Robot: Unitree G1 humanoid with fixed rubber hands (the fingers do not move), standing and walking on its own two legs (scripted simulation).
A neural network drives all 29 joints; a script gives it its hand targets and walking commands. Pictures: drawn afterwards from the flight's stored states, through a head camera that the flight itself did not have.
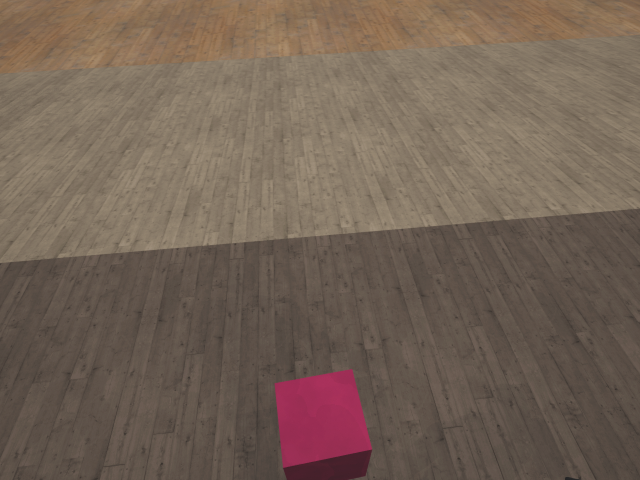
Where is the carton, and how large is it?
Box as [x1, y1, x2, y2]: [275, 369, 371, 479]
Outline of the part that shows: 351,369 275,383 282,461 287,479 348,479 365,475 371,447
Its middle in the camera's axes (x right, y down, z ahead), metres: +0.00 +0.53 +1.06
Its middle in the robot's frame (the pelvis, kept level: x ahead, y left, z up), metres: +0.41 +0.03 -0.66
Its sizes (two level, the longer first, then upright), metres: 0.210 0.200 0.250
